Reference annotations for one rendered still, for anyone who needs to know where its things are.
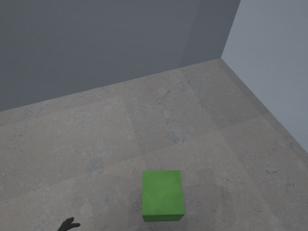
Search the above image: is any robot left hand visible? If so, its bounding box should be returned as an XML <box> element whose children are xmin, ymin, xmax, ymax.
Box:
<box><xmin>58</xmin><ymin>217</ymin><xmax>81</xmax><ymax>231</ymax></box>

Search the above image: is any carton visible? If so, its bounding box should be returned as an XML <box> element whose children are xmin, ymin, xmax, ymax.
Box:
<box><xmin>141</xmin><ymin>169</ymin><xmax>185</xmax><ymax>222</ymax></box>

